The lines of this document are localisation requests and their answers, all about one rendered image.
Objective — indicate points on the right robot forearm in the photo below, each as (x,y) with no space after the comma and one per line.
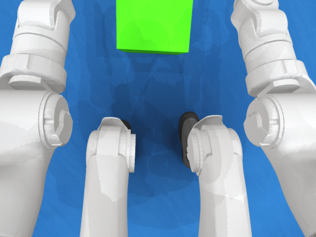
(267,49)

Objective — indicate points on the left robot shin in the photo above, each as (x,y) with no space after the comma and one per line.
(94,136)

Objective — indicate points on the right robot upper arm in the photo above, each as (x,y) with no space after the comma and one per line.
(284,126)

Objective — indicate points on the left robot upper arm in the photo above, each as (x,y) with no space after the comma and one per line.
(33,123)

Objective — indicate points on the carton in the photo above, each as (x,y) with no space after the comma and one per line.
(154,26)

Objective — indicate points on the left robot forearm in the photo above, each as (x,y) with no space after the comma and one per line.
(39,47)

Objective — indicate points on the right robot foot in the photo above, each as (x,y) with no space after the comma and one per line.
(186,123)

